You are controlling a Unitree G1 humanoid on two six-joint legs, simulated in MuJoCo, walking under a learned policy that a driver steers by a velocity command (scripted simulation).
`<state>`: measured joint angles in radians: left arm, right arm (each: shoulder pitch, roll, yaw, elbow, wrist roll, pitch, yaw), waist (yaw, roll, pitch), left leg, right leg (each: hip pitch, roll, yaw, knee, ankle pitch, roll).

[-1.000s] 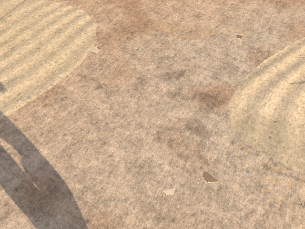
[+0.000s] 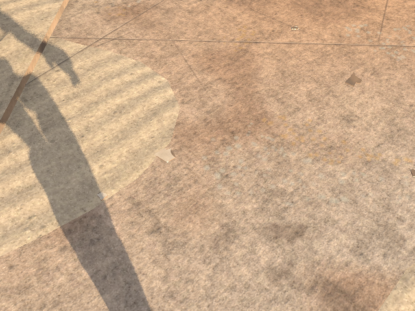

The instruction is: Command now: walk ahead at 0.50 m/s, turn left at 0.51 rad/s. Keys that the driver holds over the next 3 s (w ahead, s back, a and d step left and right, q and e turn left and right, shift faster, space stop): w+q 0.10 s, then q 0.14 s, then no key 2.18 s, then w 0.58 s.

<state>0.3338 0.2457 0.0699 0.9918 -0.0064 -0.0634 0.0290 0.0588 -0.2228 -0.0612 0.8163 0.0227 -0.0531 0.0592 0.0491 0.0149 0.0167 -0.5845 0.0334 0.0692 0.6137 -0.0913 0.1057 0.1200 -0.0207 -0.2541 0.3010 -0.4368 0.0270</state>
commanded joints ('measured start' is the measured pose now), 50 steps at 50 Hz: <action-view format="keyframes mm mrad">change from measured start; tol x32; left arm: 1 -47 205 39 -71 -7 9 14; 50 -195 72 -10 -133 13 35 -16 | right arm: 1 258 -207 -85 -18 6 -6 -6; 50 244 -110 -5 40 -29 22 -93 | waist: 1 -203 -87 -148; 3 -106 261 -382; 26 -46 -264 -363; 50 -43 9 -23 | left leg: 1 430 -98 27 -69 -20 88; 3 993 320 -901 -257 -139 368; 12 324 90 -274 -303 658 176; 24 419 13 -311 31 318 2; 27 101 -88 -237 467 -638 -135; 38 462 9 -121 -142 -100 -88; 41 183 55 -206 -248 -447 -41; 50 266 24 -158 -179 -145 -80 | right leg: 1 -145 -215 17 495 1121 -81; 3 -803 81 224 1130 -157 0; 22 -568 9 295 203 443 -34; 26 8 -380 680 181 1297 -377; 30 -313 -270 619 21 434 -267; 38 -514 -113 417 10 -19 -113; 50 -323 -19 290 198 396 -55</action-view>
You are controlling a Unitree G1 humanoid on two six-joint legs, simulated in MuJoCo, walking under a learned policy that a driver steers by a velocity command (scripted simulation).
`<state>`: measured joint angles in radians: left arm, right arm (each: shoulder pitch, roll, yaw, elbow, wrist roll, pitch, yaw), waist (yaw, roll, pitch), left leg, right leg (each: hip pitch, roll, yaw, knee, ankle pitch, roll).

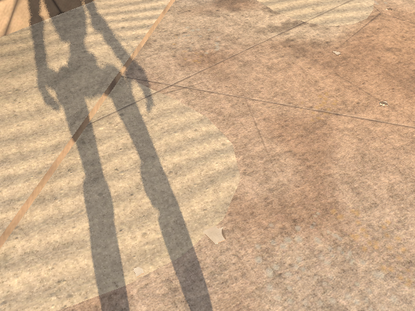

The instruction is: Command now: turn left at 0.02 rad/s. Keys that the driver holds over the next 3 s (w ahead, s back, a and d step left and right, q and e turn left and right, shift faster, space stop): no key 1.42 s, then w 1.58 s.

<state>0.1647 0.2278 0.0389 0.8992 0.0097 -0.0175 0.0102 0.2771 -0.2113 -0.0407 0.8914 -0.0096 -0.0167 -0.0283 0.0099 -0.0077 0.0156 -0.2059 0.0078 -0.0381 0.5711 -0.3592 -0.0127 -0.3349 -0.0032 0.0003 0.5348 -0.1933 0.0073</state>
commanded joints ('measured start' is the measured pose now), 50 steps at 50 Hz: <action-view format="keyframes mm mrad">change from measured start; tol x2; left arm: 1 -24 91 22 -32 -4 -9 4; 26 -28 92 27 128 -12 26 30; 50 27 70 13 193 -13 29 36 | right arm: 1 29 -120 -25 -31 4 -13 -6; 29 62 -79 -3 118 4 -8 -9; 50 126 -51 15 176 6 -9 -10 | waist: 1 -5 26 -25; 50 -4 12 40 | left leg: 1 -106 47 -47 -133 140 38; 7 -76 36 -29 -119 227 37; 13 -64 30 -18 -127 251 37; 35 -76 16 5 -189 142 30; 50 -82 11 16 -201 119 30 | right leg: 1 137 -36 36 -32 169 -35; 6 157 -40 39 -19 224 -35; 11 167 -40 39 -16 236 -34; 38 172 -29 36 -68 134 -20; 50 163 -26 37 -75 120 -19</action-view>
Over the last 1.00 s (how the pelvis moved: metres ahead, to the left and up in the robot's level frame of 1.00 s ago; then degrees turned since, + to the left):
0.30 0.04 0.01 15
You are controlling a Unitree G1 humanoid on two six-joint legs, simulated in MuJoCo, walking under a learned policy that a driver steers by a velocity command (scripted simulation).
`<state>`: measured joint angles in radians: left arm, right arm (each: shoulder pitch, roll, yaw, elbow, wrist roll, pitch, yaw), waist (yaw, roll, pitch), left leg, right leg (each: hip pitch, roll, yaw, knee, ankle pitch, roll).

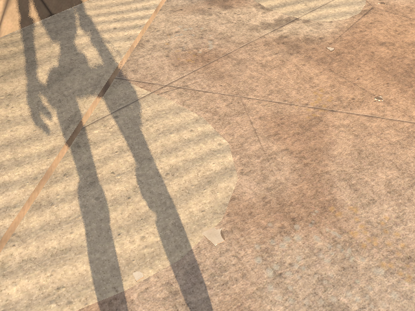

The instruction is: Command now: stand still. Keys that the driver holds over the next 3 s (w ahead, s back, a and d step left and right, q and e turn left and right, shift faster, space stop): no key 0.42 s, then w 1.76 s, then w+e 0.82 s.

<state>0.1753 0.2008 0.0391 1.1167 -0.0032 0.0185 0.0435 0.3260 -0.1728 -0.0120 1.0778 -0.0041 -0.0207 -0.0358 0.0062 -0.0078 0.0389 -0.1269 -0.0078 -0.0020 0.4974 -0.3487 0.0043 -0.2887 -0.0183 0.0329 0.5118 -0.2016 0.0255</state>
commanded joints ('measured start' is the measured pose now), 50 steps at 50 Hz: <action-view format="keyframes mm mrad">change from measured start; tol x16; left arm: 1 19 96 12 -23 0 -6 3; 29 -27 49 -1 -80 -25 -87 -32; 35 502 228 60 45 -13 -128 -59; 39 214 92 4 -49 -4 -141 -67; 50 353 153 6 -56 -4 -108 -21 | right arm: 1 80 -88 -13 -9 1 -5 -2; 27 164 -204 -53 -17 33 -18 -11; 50 -402 -90 -31 -276 35 -82 64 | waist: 1 -1 12 18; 22 -4 18 1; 29 -32 181 209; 33 107 65 82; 35 149 -318 -56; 38 29 -55 66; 50 71 -66 119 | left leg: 1 -161 26 -20 -128 109 13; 21 -162 25 -12 -127 122 12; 27 -171 278 -372 -328 -516 206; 32 -224 201 -207 -178 -172 148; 34 -460 7 35 359 65 42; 35 -605 -61 -30 635 -189 33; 37 -699 62 -110 812 -43 87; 50 -563 84 47 150 385 17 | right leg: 1 117 -11 4 -52 128 -38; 22 121 8 -12 -43 39 -39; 25 -43 74 -88 90 -337 -49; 29 -261 -22 -57 301 -245 -92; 32 97 42 -130 8 -129 -100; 33 255 27 -64 -27 -79 -104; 35 489 -361 714 -362 -267 -314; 41 279 -190 171 -377 84 -185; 50 238 -194 33 -438 204 -209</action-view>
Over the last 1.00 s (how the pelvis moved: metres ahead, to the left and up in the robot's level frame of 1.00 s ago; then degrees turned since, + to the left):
0.01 0.01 0.00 -1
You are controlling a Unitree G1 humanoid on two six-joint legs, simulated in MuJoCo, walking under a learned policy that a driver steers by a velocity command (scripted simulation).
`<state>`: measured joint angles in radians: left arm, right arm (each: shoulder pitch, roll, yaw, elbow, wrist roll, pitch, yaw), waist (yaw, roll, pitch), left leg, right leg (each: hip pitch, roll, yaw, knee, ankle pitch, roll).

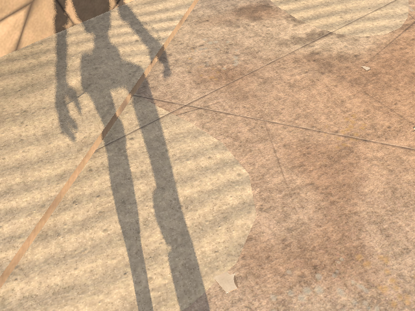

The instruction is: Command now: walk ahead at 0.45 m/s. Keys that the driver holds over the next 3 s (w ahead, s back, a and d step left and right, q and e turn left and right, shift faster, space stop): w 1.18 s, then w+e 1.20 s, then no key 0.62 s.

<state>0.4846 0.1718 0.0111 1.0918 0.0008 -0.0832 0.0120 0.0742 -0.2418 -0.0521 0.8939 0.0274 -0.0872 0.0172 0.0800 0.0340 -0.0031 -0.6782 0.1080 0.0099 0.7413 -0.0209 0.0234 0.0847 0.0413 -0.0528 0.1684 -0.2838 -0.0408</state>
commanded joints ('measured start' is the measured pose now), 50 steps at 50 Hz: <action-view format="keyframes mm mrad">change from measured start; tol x32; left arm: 1 52 182 37 -28 -13 -5 11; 31 -578 128 43 -315 -23 -24 -43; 37 -10 382 135 -182 3 -25 -35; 50 -178 204 70 -167 0 -26 -14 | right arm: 1 -171 -26 10 -103 5 -17 16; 9 404 -301 -83 33 -20 -17 20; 50 69 -66 -24 -28 -22 7 -26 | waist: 1 -6 -108 170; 9 -182 240 -402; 20 -66 4 49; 33 -126 38 76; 38 38 -268 -415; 50 -72 -87 35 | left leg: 1 -7 -33 28 -124 60 9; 7 490 -147 80 -182 -52 117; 9 1124 285 -680 -334 -383 356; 17 432 105 -207 -615 -59 224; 31 729 142 -84 -568 47 172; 35 747 108 -34 -276 495 117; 39 -88 -96 -132 630 -496 33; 50 -34 47 -55 102 26 -15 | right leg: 1 -112 -267 115 -90 296 -140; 7 -41 -249 29 385 902 -64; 9 -639 16 57 1089 -152 26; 11 -836 -58 172 1252 -190 -18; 32 -775 -126 51 349 278 -10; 36 -122 -119 67 350 243 -118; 38 356 -452 803 144 21 -312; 43 -230 -276 293 10 196 -176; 50 -229 -245 149 -59 330 -178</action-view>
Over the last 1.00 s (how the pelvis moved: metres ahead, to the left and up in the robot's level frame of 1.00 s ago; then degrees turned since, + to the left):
0.18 -0.03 0.01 0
